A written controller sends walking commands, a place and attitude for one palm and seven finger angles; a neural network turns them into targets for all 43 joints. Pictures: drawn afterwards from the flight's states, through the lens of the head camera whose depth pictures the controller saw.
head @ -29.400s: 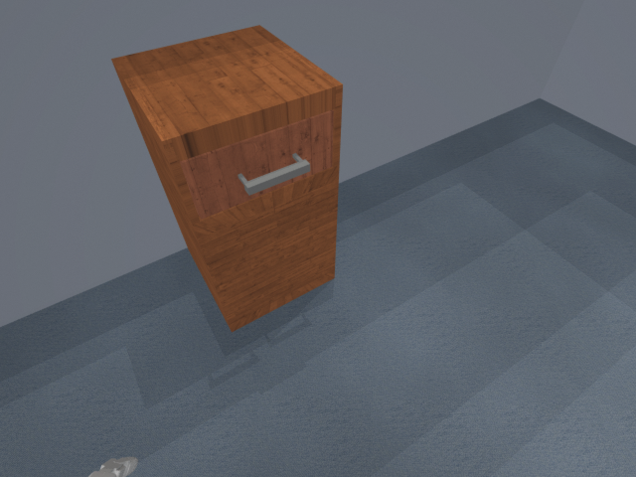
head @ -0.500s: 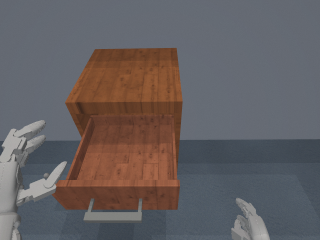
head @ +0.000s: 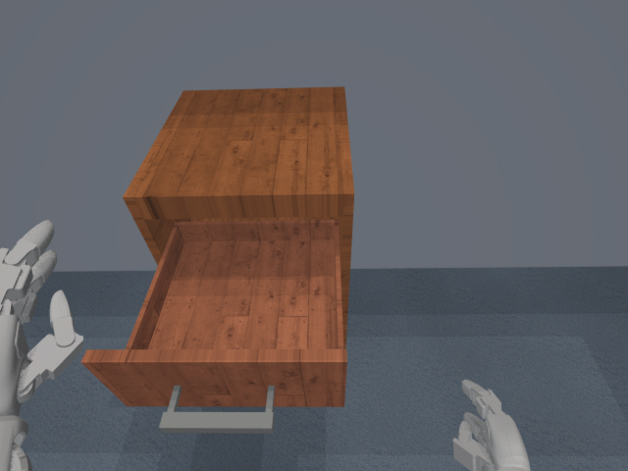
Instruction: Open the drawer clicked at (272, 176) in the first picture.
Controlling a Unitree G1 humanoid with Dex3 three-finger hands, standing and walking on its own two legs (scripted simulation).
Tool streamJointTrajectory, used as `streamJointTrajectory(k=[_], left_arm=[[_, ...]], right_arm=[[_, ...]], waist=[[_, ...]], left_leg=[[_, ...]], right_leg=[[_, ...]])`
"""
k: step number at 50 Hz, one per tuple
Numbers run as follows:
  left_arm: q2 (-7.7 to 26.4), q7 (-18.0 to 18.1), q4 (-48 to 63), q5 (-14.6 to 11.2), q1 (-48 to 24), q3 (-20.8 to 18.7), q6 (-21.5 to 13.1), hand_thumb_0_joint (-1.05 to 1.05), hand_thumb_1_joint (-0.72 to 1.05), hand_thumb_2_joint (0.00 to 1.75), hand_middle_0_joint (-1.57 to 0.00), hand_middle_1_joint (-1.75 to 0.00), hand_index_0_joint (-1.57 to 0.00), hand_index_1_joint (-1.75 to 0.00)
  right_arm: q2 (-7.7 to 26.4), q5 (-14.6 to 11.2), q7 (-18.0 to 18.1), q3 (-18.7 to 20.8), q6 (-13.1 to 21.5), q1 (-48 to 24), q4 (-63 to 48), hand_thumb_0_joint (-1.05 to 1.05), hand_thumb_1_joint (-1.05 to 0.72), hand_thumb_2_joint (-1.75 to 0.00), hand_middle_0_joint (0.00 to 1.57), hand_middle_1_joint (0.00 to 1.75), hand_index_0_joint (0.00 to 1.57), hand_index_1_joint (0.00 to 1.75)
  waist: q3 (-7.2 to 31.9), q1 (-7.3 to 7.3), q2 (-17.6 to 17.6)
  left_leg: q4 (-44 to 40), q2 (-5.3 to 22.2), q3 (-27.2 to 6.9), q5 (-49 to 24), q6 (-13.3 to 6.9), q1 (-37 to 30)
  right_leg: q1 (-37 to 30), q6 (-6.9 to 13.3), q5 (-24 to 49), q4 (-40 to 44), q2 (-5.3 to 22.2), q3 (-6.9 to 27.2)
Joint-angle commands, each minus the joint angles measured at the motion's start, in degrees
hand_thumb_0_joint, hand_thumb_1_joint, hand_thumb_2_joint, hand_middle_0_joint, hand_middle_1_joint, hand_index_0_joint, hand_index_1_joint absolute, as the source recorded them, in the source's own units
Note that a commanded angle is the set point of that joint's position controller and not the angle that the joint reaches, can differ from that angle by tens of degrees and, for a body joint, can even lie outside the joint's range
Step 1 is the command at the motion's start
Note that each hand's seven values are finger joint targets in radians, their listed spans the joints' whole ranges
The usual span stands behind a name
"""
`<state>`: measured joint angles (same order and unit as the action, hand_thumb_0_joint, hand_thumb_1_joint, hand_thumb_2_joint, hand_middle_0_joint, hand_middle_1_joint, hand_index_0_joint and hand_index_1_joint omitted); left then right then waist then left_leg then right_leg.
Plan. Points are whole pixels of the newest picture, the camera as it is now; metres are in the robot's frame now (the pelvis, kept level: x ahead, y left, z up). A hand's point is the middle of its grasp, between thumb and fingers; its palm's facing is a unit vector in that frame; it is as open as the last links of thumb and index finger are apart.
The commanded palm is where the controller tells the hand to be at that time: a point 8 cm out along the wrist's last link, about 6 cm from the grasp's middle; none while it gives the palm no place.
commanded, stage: step back with the hand held close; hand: left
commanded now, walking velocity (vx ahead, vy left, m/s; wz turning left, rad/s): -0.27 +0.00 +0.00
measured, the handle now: (220, 407) +0.24 +0.18 -0.13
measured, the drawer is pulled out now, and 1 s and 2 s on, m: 0.30 0.30 0.30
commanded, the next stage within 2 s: stop stepping back and stand still in 1.24 s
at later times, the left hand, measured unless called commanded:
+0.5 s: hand (49, 385) +0.15 +0.24 +0.16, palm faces +0.34 -0.83 -0.45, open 7.5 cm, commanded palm +0.09 +0.29 +0.17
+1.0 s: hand (50, 465) +0.09 +0.21 +0.16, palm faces +0.32 -0.85 -0.42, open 7.5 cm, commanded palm +0.02 +0.26 +0.17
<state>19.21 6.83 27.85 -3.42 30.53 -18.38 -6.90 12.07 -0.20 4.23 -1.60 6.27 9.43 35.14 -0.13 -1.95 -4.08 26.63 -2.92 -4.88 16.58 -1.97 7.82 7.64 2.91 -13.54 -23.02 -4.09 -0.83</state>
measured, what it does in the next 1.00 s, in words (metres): walks backwards: right foot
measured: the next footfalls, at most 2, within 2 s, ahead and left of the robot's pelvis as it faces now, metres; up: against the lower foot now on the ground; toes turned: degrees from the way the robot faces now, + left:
right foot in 0.94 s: -0.12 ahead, -0.13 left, +0.00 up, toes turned -1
left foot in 1.30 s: -0.18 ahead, +0.09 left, +0.00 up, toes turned +1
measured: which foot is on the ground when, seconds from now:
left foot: down 0.00-1.00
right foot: down 0.00-0.74, up 0.76-0.92, down 0.94-1.00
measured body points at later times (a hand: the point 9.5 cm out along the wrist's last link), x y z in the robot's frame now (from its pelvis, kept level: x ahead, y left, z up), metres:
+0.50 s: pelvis -0.05 +0.01 -0.01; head -0.04 +0.03 +0.44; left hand +0.13 +0.29 +0.19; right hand +0.14 -0.22 -0.07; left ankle -0.03 +0.10 -0.74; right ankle -0.01 -0.09 -0.74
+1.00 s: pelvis -0.12 -0.01 -0.01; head -0.08 +0.00 +0.44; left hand +0.07 +0.26 +0.18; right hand +0.07 -0.23 -0.09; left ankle -0.05 +0.11 -0.74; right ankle -0.16 -0.13 -0.74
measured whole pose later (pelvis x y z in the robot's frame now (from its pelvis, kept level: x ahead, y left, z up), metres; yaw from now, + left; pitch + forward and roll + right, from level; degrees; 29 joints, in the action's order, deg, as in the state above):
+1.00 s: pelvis -0.12 -0.01 -0.01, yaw -3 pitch +3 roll -2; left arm 21.4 7.7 34.8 -3.2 32.8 -21.5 -12.0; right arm 8.8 0.7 2.2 -1.1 7.1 6.8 35.7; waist -0.8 -0.1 0.3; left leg 32.6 2.9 -0.4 10.2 0.8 25.9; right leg 15.7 0.2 -19.1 -30.6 -2.6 0.2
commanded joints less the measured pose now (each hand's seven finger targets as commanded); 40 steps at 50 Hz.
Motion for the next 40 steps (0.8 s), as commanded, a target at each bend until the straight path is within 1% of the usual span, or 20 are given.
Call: streamJointTrajectory(k=[1,4,6,8,10,15,18,21,23,26,28,30,31,32,34,36,37,38,39,40], left_arm=[[7.3,1.05,10.74,1.34,1.3,-5.27,-5.32,0.0,0.9,0.9,-0.2,-0.3,-0.2,-0.3],[7.24,1.81,12.0,1.16,6.68,-5.39,-5.28,0.0,0.9,0.9,-0.2,-0.3,-0.2,-0.3],[9.37,2.13,16.15,0.99,7.16,-6.79,-5.79,0.0,0.9,0.9,-0.2,-0.3,-0.2,-0.3],[11.94,2.11,19.29,0.64,7.6,-8.99,-6.35,0.0,0.9,0.9,-0.2,-0.3,-0.2,-0.3],[14.69,2.36,23.13,0.45,5.86,-10.67,-6.61,0.0,0.9,0.9,-0.2,-0.3,-0.2,-0.3],[13.4,2.24,23.81,0.31,6.58,-10.05,-6.63,0.0,0.9,0.9,-0.2,-0.3,-0.2,-0.3],[11.85,2.1,20.81,0.52,7.58,-9.56,-6.71,0.0,0.9,0.9,-0.2,-0.3,-0.2,-0.3],[10.11,2.15,18.23,0.93,7.43,-8.62,-6.34,0.0,0.9,0.9,-0.2,-0.3,-0.2,-0.3],[9.33,2.59,16.76,1.3,7.17,-8.45,-6.08,0.0,0.9,0.9,-0.2,-0.3,-0.2,-0.3],[9.03,3.26,17.57,1.93,5.75,-7.8,-5.98,0.0,0.9,0.9,-0.2,-0.3,-0.2,-0.3],[9.7,3.78,17.86,1.94,4.96,-7.8,-6.06,0.0,0.9,0.9,-0.2,-0.3,-0.2,-0.3],[11.4,4.52,19.96,1.55,3.27,-8.28,-6.66,0.0,0.9,0.9,-0.2,-0.3,-0.2,-0.3],[10.74,4.77,20.26,1.47,3.76,-7.46,-6.74,0.0,0.9,0.9,-0.2,-0.3,-0.2,-0.3],[11.6,4.78,21.27,1.52,3.95,-8.1,-6.89,0.0,0.9,0.9,-0.2,-0.3,-0.2,-0.3],[13.06,4.49,21.28,1.12,5.15,-9.57,-7.12,0.0,0.9,0.9,-0.2,-0.3,-0.2,-0.3],[13.19,4.42,24.22,1.78,4.36,-9.93,-7.9,0.0,0.9,0.9,-0.2,-0.3,-0.2,-0.3],[13.52,4.1,24.03,1.82,3.9,-10.48,-8.3,0.0,0.9,0.9,-0.2,-0.3,-0.2,-0.3],[13.16,3.73,22.46,1.76,4.88,-10.88,-8.58,0.0,0.9,0.9,-0.2,-0.3,-0.2,-0.3],[12.5,3.82,22.27,1.93,4.17,-10.92,-8.58,0.0,0.9,0.9,-0.2,-0.3,-0.2,-0.3],[12.02,3.87,21.95,1.41,4.01,-10.41,-8.3,0.0,0.9,0.9,-0.2,-0.3,-0.2,-0.3]], right_arm=[[6.93,0.51,0.49,4.0,0.81,-5.29,-10.06,0.0,-0.9,-0.9,0.2,0.3,0.2,0.3],[6.63,-0.27,0.21,4.44,-1.07,-3.85,-10.98,0.0,-0.9,-0.9,0.2,0.3,0.2,0.3],[6.7,-0.58,0.25,4.65,-1.35,-4.04,-11.6,0.0,-0.9,-0.9,0.2,0.3,0.2,0.3],[6.54,-0.91,0.25,4.55,-1.6,-5.26,-12.34,0.0,-0.9,-0.9,0.2,0.3,0.2,0.3],[6.96,-0.93,0.72,4.44,-1.44,-6.38,-12.68,0.0,-0.9,-0.9,0.2,0.3,0.2,0.3],[6.65,-0.05,0.54,4.38,-0.46,-5.7,-12.4,0.0,-0.9,-0.9,0.2,0.3,0.2,0.3],[6.79,0.55,-0.06,4.47,0.07,-4.77,-11.75,0.0,-0.9,-0.9,0.2,0.3,0.2,0.3],[7.25,1.06,-0.01,4.69,0.12,-4.1,-11.67,0.0,-0.9,-0.9,0.2,0.3,0.2,0.3],[7.45,1.39,0.26,4.77,-0.01,-4.12,-11.68,0.0,-0.9,-0.9,0.2,0.3,0.2,0.3],[7.64,1.4,0.56,4.63,-0.15,-3.47,-12.12,0.0,-0.9,-0.9,0.2,0.3,0.2,0.3],[7.27,1.36,0.49,4.72,-0.26,-2.81,-12.08,0.0,-0.9,-0.9,0.2,0.3,0.2,0.3],[7.68,1.25,0.69,5.25,-0.61,-1.56,-10.78,0.0,-0.9,-0.9,0.2,0.3,0.2,0.3],[6.88,1.36,0.85,4.97,-0.87,-1.38,-10.39,0.0,-0.9,-0.9,0.2,0.3,0.2,0.3],[6.6,1.22,0.73,4.42,-0.6,-2.25,-10.7,0.0,-0.9,-0.9,0.2,0.3,0.2,0.3],[5.99,0.45,0.67,3.52,-0.1,-3.26,-10.89,0.0,-0.9,-0.9,0.2,0.3,0.2,0.3],[6.83,0.64,1.09,3.74,0.8,-4.53,-11.15,0.0,-0.9,-0.9,0.2,0.3,0.2,0.3],[5.55,0.76,0.81,3.87,1.56,-4.61,-10.93,0.0,-0.9,-0.9,0.2,0.3,0.2,0.3],[5.81,1.01,0.54,4.19,2.07,-3.96,-10.63,0.0,-0.9,-0.9,0.2,0.3,0.2,0.3],[6.06,1.44,0.52,4.41,2.35,-3.65,-10.61,0.0,-0.9,-0.9,0.2,0.3,0.2,0.3],[5.72,1.34,0.66,4.71,2.66,-3.4,-10.0,0.0,-0.9,-0.9,0.2,0.3,0.2,0.3]], waist=[[4.01,2.81,8.59],[9.47,3.21,8.38],[11.04,3.36,5.72],[11.73,2.79,4.55],[11.02,2.39,-0.62],[9.78,1.65,-5.85],[7.74,1.71,-5.46],[5.08,2.41,-0.93],[4.37,2.78,0.3],[4.62,3.34,1.86],[4.02,3.87,7.42],[5.0,4.28,10.48],[6.27,4.16,12.43],[6.85,3.99,10.86],[6.59,3.63,5.59],[5.9,2.55,-8.36],[7.45,2.37,-10.19],[7.61,2.38,-8.99],[5.73,2.38,-8.43],[5.7,2.42,-6.33]], left_leg=[[5.0,4.18,-2.76,-14.24,0.05,3.47],[6.74,4.98,-2.37,-16.89,0.39,5.0],[6.25,5.88,-2.83,-19.8,0.5,5.29],[3.1,7.07,-3.56,-21.83,0.02,7.02],[-0.14,9.11,-5.91,-25.4,-0.47,8.98],[-4.13,12.3,-8.1,-28.77,-1.39,12.65],[-5.64,14.02,-8.86,-23.45,-2.37,16.77],[-5.73,14.16,-9.49,-16.21,-2.8,22.47],[-4.78,13.65,-9.27,-9.38,-2.98,26.01],[-0.2,9.96,-7.97,2.66,-2.08,28.51],[7.13,5.32,-5.52,9.44,-0.57,23.05],[18.19,1.79,-1.77,10.16,1.39,13.79],[20.35,1.94,-1.25,9.4,1.44,10.13],[16.65,2.44,-0.01,8.06,0.88,8.47],[0.65,4.56,-0.64,3.27,-0.33,10.12],[-8.14,14.76,-11.82,-7.52,-3.53,17.72],[-9.43,18.57,-13.39,-9.29,-4.59,20.54],[-12.11,20.15,-13.04,-2.46,-5.48,25.07],[-12.35,20.17,-13.21,-1.28,-6.26,28.58],[-9.52,19.67,-11.93,-9.23,-5.98,24.84]], right_leg=[[1.64,0.66,20.26,3.82,12.17,10.1],[-1.46,1.45,24.72,0.78,13.8,9.18],[-1.14,1.98,25.46,-1.0,13.92,8.56],[-2.37,0.78,23.75,-3.0,11.98,6.53],[-2.47,-0.5,22.1,-5.35,9.16,5.05],[-2.24,-2.02,8.92,-9.6,5.22,2.75],[-1.29,-2.17,0.56,-11.72,4.57,3.03],[-2.14,-2.03,0.16,-11.6,4.16,3.68],[-2.62,-1.77,-0.29,-11.09,4.79,4.63],[-0.7,0.17,0.8,-6.65,7.79,9.1],[8.57,2.62,-7.54,3.39,12.83,16.27],[17.65,6.07,-14.1,10.08,19.33,21.56],[19.05,6.43,-14.07,10.25,21.09,19.33],[18.51,5.71,-11.34,8.92,20.33,17.08],[12.91,1.57,-5.78,1.76,13.5,9.78],[6.98,-2.57,-0.2,-12.4,4.38,2.55],[5.17,-2.87,-6.02,-18.54,3.68,1.89],[2.47,-2.8,-11.52,-23.85,3.2,2.92],[1.94,-2.86,-11.81,-26.51,2.58,3.31],[5.02,-2.75,-11.31,-25.0,3.0,3.7]])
